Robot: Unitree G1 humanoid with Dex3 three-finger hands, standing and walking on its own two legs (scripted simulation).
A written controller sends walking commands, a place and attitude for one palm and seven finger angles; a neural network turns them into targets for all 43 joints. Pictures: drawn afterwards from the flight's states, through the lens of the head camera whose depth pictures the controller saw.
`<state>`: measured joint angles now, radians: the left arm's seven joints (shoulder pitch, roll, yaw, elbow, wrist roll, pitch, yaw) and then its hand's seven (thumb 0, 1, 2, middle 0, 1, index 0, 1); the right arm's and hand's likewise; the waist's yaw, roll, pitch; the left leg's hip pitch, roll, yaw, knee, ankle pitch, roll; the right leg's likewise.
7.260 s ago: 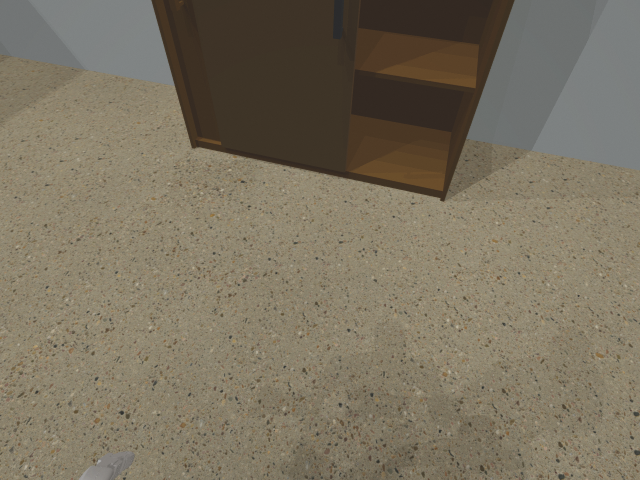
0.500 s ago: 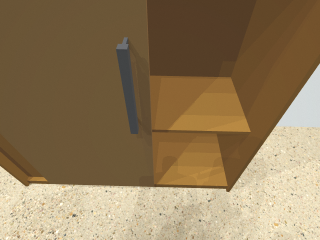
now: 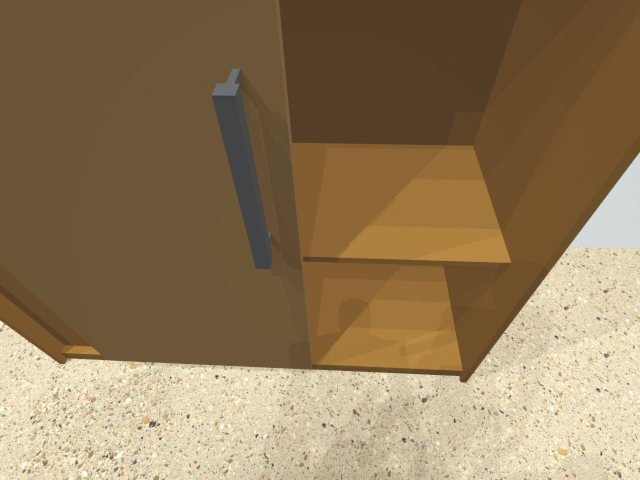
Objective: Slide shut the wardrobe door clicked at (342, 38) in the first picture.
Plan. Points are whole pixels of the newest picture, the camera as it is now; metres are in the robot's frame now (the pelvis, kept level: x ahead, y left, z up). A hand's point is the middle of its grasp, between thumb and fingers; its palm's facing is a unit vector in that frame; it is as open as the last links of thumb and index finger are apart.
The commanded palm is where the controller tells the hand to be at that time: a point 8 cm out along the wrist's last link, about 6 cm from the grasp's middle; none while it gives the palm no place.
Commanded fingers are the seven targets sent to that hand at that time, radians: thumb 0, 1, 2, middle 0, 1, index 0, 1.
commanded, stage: look again from close up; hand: left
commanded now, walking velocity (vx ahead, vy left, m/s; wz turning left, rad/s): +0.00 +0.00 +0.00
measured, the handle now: (252, 184) +0.50 +0.13 +0.08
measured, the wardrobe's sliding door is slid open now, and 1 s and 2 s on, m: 0.47 0.47 0.47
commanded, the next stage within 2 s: none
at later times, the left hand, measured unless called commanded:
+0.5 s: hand out of the picture +0.04 +0.25 -0.18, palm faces +0.00 -0.98 -0.19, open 7.4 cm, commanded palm none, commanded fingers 0.00 0.90 0.90 -0.20 -0.30 -0.20 -0.30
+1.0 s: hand out of the picture -0.11 +0.28 -0.17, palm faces +0.01 -0.99 -0.17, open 7.4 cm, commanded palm none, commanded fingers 0.00 0.90 0.90 -0.20 -0.30 -0.20 -0.30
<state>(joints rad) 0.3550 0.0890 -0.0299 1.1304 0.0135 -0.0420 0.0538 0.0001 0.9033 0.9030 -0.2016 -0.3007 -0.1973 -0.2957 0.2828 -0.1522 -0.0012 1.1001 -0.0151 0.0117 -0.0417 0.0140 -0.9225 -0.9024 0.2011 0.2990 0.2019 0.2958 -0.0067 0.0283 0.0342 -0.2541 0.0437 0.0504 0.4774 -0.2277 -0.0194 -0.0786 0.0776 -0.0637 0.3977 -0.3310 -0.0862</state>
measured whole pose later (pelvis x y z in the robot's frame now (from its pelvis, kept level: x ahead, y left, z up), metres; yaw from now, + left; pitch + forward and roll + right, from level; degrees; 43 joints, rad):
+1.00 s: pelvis -0.03 +0.12 +0.00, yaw -2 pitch +0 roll -1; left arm 0.48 0.13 -0.01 1.08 0.02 0.01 0.07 0.00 0.91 0.90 -0.20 -0.30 -0.20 -0.30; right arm 0.29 -0.14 0.01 1.12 0.00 0.02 -0.04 0.01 -0.92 -0.90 0.20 0.30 0.20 0.30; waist 0.02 -0.03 0.02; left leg -0.21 -0.13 0.09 0.36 -0.15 0.14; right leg -0.11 -0.07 0.02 0.40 -0.28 0.02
